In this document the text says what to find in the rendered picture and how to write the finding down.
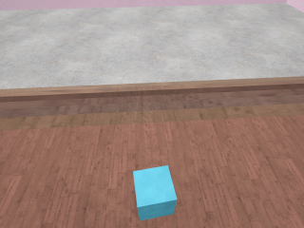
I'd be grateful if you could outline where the carton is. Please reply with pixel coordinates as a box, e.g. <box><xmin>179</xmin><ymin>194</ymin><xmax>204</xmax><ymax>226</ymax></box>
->
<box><xmin>133</xmin><ymin>165</ymin><xmax>178</xmax><ymax>221</ymax></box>

